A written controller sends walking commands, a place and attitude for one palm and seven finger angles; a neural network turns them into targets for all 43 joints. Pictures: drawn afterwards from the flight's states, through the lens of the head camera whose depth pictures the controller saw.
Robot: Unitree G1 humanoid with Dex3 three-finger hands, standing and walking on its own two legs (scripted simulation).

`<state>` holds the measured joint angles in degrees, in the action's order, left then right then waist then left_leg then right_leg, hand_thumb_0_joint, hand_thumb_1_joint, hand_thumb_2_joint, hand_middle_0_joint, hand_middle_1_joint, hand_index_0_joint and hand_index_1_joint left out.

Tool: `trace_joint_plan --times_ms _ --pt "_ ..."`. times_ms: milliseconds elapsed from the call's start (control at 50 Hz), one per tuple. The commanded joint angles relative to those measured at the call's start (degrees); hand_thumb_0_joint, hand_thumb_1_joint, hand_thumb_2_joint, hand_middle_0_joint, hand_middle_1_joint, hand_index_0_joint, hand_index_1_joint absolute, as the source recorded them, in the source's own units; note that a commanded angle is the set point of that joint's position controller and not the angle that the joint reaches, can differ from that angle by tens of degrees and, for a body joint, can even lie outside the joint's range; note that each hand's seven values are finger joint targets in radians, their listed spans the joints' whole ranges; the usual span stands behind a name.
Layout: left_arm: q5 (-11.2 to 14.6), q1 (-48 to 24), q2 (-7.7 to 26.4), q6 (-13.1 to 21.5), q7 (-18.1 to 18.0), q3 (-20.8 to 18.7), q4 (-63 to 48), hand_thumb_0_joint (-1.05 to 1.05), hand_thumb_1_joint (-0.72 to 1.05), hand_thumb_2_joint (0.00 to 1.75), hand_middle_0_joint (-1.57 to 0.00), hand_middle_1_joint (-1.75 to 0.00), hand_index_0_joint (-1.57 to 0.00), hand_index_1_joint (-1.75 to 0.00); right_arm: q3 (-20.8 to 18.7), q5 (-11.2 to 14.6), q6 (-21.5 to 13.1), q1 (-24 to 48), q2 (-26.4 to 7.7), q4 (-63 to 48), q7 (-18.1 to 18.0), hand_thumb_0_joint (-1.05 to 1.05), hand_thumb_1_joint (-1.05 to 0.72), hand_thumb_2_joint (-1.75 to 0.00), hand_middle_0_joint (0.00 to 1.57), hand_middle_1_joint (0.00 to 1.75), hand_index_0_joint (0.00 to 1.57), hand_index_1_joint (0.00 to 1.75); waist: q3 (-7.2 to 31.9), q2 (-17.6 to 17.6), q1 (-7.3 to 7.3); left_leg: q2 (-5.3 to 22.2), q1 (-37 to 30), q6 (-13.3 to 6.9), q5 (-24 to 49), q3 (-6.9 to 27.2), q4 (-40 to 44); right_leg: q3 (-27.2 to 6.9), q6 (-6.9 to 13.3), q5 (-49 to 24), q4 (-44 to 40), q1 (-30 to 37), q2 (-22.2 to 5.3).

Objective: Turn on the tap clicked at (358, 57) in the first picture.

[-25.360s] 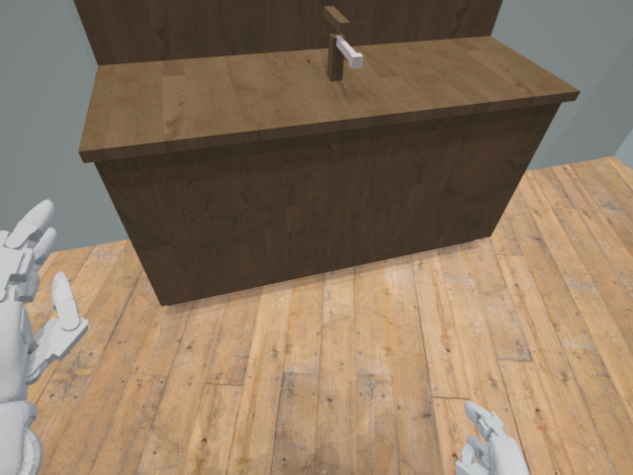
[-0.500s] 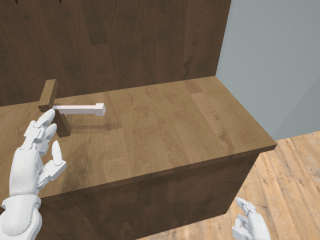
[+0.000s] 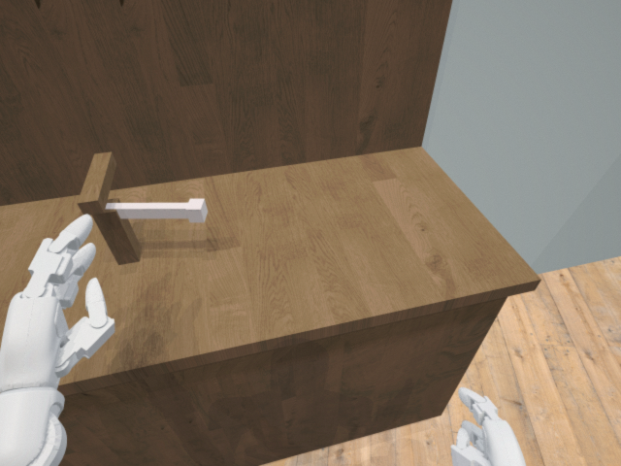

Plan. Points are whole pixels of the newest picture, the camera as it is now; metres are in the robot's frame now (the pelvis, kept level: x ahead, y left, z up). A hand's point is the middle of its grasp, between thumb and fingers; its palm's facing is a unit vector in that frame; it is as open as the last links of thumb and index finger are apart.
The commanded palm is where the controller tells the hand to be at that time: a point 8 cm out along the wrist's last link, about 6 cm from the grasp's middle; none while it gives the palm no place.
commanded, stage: step back with the hand held close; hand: left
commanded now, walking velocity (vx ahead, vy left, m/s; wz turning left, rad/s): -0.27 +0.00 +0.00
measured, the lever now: (197, 210) +0.46 +0.25 +0.09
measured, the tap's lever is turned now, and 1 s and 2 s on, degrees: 76 76 76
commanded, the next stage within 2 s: stop stepping back and stand still in 1.12 s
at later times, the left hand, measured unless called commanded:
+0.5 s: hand (48, 355) +0.16 +0.27 +0.16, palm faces +0.36 -0.83 -0.42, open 7.4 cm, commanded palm +0.11 +0.31 +0.17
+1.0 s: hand out of the picture +0.09 +0.29 +0.17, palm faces +0.39 -0.84 -0.39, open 7.4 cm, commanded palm +0.03 +0.32 +0.17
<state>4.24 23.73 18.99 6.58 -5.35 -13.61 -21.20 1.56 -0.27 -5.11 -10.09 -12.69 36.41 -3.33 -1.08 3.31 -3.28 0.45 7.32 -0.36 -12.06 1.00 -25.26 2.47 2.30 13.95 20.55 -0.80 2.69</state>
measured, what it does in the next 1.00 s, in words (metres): walks backwards: left foot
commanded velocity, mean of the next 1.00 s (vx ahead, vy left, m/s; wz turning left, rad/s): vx -0.30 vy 0.00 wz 0.00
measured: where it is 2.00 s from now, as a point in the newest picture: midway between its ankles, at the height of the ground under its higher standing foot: outside the picture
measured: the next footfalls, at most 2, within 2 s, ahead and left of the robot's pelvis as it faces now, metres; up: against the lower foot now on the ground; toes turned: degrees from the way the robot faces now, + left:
left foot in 0.82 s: -0.03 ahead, +0.16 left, +0.00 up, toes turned +2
right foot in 1.12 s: -0.10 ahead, -0.09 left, +0.00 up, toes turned +0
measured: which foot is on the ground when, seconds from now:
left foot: down 0.00-0.66, up 0.68-0.80, down 0.82-1.00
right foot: down 0.00-0.82, up 0.84-1.00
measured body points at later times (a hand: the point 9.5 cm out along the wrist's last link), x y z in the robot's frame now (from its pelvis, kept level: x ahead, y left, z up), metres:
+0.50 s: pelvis -0.05 +0.03 -0.01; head -0.04 +0.04 +0.44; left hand +0.14 +0.31 +0.18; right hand +0.13 -0.20 -0.08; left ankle +0.03 +0.11 -0.74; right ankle -0.02 -0.09 -0.74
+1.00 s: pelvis -0.13 +0.05 -0.01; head -0.10 +0.07 +0.44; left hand +0.06 +0.33 +0.19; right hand +0.05 -0.18 -0.08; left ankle -0.07 +0.16 -0.74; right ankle -0.09 -0.08 -0.71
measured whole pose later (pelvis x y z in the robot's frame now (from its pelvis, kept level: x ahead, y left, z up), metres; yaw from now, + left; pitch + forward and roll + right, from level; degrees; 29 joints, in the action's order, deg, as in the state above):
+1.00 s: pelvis -0.13 +0.05 -0.01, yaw -1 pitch +0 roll -1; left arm 3.5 27.4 23.3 8.6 -8.9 -22.4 -35.3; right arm 0.6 -0.3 -7.4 -10.0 -9.4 33.6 -2.3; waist -3.4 -2.1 -0.3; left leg 1.8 21.1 -0.9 -10.9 -1.7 -31.6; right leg -1.2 -1.4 24.0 47.9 -26.8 1.6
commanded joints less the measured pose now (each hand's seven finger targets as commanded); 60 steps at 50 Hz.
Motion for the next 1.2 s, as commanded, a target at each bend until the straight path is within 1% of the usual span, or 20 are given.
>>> trace_joint_plan --times_ms 0,120,180,280,420,500,560,620,660,720,760,800,820,860,920,1060,1100,1120,1140,1180 --pt "0.16 -10.93 13.97 6.18 -1.26 -12.62 -12.59 0.0 0.9 0.9 -0.2 -0.3 -0.2 -0.3 -1.25 0.2 -1.52 8.45 -5.29 -9.6 -1.04 0.0 -0.9 -0.9 0.2 0.3 0.2 0.3 0.16 -2.68 1.26 1.95 0.9 -2.5 4.14 3.62 -2.16 -7.29 -0.24 -17.37 -5.81 -12.64 -7.93" --pt "-0.18 -0.23 8.68 5.41 -0.32 -8.37 -13.38 0.0 0.9 0.9 -0.2 -0.3 -0.2 -0.3 -2.56 0.55 -0.35 7.36 -6.7 -12.74 -0.99 0.0 -0.9 -0.9 0.2 0.3 0.2 0.3 9.79 1.91 0.94 4.31 -1.74 -2.61 18.5 3.45 -2.47 -4.93 -1.26 -21.13 0.99 -10.93 -7.64" --pt "-0.14 2.38 10.28 4.76 -0.76 -9.77 -15.63 0.0 0.9 0.9 -0.2 -0.3 -0.2 -0.3 -2.8 0.79 0.25 7.05 -6.84 -13.94 -1.14 0.0 -0.9 -0.9 0.2 0.3 0.2 0.3 11.16 -2.3 0.88 5.05 -0.25 -2.56 18.0 4.18 -2.81 -5.05 -1.53 -18.21 1.36 -12.04 -7.16" --pt "-0.15 0.06 13.75 5.31 -2.05 -12.8 -19.1 0.0 0.9 0.9 -0.2 -0.3 -0.2 -0.3 -3.28 0.9 0.51 7.25 -6.88 -14.18 -2.04 0.0 -0.9 -0.9 0.2 0.3 0.2 0.3 9.51 -4.56 1.55 4.62 4.33 -2.22 7.53 4.7 -3.7 -6.87 -0.37 -12.57 1.18 -15.4 -8.59" --pt "-1.22 1.78 12.89 5.72 -3.29 -12.97 -22.54 0.0 0.9 0.9 -0.2 -0.3 -0.2 -0.3 -3.42 0.56 -1.52 6.61 -7.98 -14.08 -2.28 0.0 -0.9 -0.9 0.2 0.3 0.2 0.3 7.92 9.55 1.54 8.52 13.51 -3.88 -13.32 12.45 8.9 -3.29 -2.08 1.76 9.11 -12.79 -2.48" --pt "-2.4 1.38 10.3 5.34 -3.4 -11.83 -18.84 0.0 0.9 0.9 -0.2 -0.3 -0.2 -0.3 -3.39 0.35 -2.46 4.96 -7.76 -13.27 -2.11 0.0 -0.9 -0.9 0.2 0.3 0.2 0.3 5.49 5.79 1.83 11.14 21.7 -5.69 -25.11 15.81 12.86 -3.63 -2.88 3.82 13.93 -9.65 -0.91" --pt "-2.22 2.22 10.23 5.14 -3.28 -11.44 -18.55 0.0 0.9 0.9 -0.2 -0.3 -0.2 -0.3 -3.41 0.73 -2.29 4.25 -7.32 -13.15 -1.99 0.0 -0.9 -0.9 0.2 0.3 0.2 0.3 7.57 -0.88 2.01 8.09 17.14 -4.57 -18.58 11.09 4.69 -5.86 -1.71 -1.57 6.64 -12.21 -3.59" --pt "-1.56 -0.38 12.16 5.03 -3.69 -11.58 -19.75 0.0 0.9 0.9 -0.2 -0.3 -0.2 -0.3 -3.97 0.46 -1.68 3.76 -7.41 -11.76 -1.76 0.0 -0.9 -0.9 0.2 0.3 0.2 0.3 5.64 -11.16 3.07 1.1 10.59 -0.91 -16.64 3.48 -16.27 -17.32 4.79 7.74 -4.62 -27.46 -14.61" --pt "-1.25 -2.96 11.48 5.17 -4.13 -9.9 -20.82 0.0 0.9 0.9 -0.2 -0.3 -0.2 -0.3 -3.3 0.58 -1.47 3.4 -5.64 -10.75 -1.2 0.0 -0.9 -0.9 0.2 0.3 0.2 0.3 7.44 -14.0 3.99 -0.63 9.43 0.54 -11.82 1.42 -29.12 -19.36 8.46 -4.01 -5.51 -27.93 -21.22" --pt "-1.27 -4.04 14.93 5.63 -4.62 -13.24 -23.97 0.0 0.9 0.9 -0.2 -0.3 -0.2 -0.3 -2.69 0.64 -1.47 4.85 -5.15 -11.39 -1.16 0.0 -0.9 -0.9 0.2 0.3 0.2 0.3 8.88 -8.56 4.25 1.51 12.12 0.07 -10.29 2.66 -19.27 -14.75 6.67 -22.41 3.65 -20.0 -20.74" --pt "-1.3 -0.43 13.6 6.15 -4.81 -13.25 -23.91 0.0 0.9 0.9 -0.2 -0.3 -0.2 -0.3 -2.59 0.67 -1.15 4.84 -5.58 -11.61 -1.45 0.0 -0.9 -0.9 0.2 0.3 0.2 0.3 7.19 -1.75 4.03 2.54 10.08 -0.95 -2.82 2.3 -3.95 -9.79 2.37 -17.68 10.6 -20.54 -15.01" --pt "-1.39 0.62 13.39 6.87 -5.1 -14.26 -28.19 0.0 0.9 0.9 -0.2 -0.3 -0.2 -0.3 -3.42 0.42 -2.0 4.45 -6.95 -12.77 -1.39 0.0 -0.9 -0.9 0.2 0.3 0.2 0.3 8.88 14.69 2.82 14.81 5.57 -5.66 21.03 15.28 3.68 -3.47 -2.65 1.48 22.79 -25.77 -4.35" --pt "-1.33 1.73 14.4 7.02 -5.35 -15.17 -28.03 0.0 0.9 0.9 -0.2 -0.3 -0.2 -0.3 -4.03 0.27 -2.69 3.42 -6.43 -12.36 -1.32 0.0 -0.9 -0.9 0.2 0.3 0.2 0.3 10.5 15.58 2.97 18.71 -0.3 -7.36 35.25 17.22 3.21 -4.06 -2.86 14.02 30.62 -30.92 -2.41" --pt "-0.78 3.08 13.23 7.42 -4.53 -14.97 -28.93 0.0 0.9 0.9 -0.2 -0.3 -0.2 -0.3 -3.95 -0.98 -4.01 1.78 -5.47 -10.77 -0.25 0.0 -0.9 -0.9 0.2 0.3 0.2 0.3 12.14 12.06 3.07 18.49 0.03 -8.81 35.52 16.95 2.13 -7.2 -3.29 17.11 38.45 -32.43 -2.44" --pt "-0.8 -0.08 11.23 6.24 -4.47 -13.68 -29.72 0.0 0.9 0.9 -0.2 -0.3 -0.2 -0.3 -4.72 0.2 -5.07 1.82 -5.91 -9.5 0.4 0.0 -0.9 -0.9 0.2 0.3 0.2 0.3 12.02 7.82 2.85 15.74 -2.79 -6.88 38.62 9.47 0.25 -5.38 -3.84 11.26 29.12 -29.43 -2.8" --pt "-1.14 3.35 9.67 4.44 -3.88 -11.95 -21.38 0.0 0.9 0.9 -0.2 -0.3 -0.2 -0.3 -3.75 0.53 -4.24 4.28 -6.76 -10.85 0.17 0.0 -0.9 -0.9 0.2 0.3 0.2 0.3 7.56 6.81 2.67 12.71 12.68 -3.9 -2.61 9.06 2.88 -1.61 -3.68 -2.58 6.13 -12.8 -1.76" --pt "-1.29 2.36 11.76 5.51 -3.69 -13.26 -21.61 0.0 0.9 0.9 -0.2 -0.3 -0.2 -0.3 -3.58 0.5 -4.01 4.24 -5.92 -10.92 0.17 0.0 -0.9 -0.9 0.2 0.3 0.2 0.3 8.2 -2.7 2.63 8.21 14.28 -1.76 -12.88 5.78 -8.65 -4.15 -1.39 -10.59 -2.39 -12.55 -6.76" --pt "-1.6 1.85 14.88 5.92 -4.08 -15.0 -22.44 0.0 0.9 0.9 -0.2 -0.3 -0.2 -0.3 -3.63 0.18 -3.65 3.82 -4.75 -11.09 0.11 0.0 -0.9 -0.9 0.2 0.3 0.2 0.3 8.78 -12.85 3.35 2.79 17.46 0.72 -16.66 -0.07 -20.61 -11.87 2.71 -20.75 -3.16 -13.56 -15.64" --pt "-0.41 1.73 12.75 6.06 -3.76 -12.62 -22.57 0.0 0.9 0.9 -0.2 -0.3 -0.2 -0.3 -5.03 1.75 -3.87 3.57 -4.61 -11.23 -0.45 0.0 -0.9 -0.9 0.2 0.3 0.2 0.3 11.1 -22.37 2.3 -2.4 16.94 2.72 -18.4 -1.45 -38.67 -18.36 8.3 -19.77 -5.47 -18.65 -23.28" --pt "-0.55 3.62 12.4 6.1 -3.3 -13.14 -21.35 0.0 0.9 0.9 -0.2 -0.3 -0.2 -0.3 -4.5 1.67 -3.87 5.47 -3.9 -11.26 -0.41 0.0 -0.9 -0.9 0.2 0.3 0.2 0.3 11.42 -17.87 3.37 -0.48 18.43 3.56 -16.95 3.37 -52.61 -15.68 9.86 -22.53 -0.63 -21.57 -23.2"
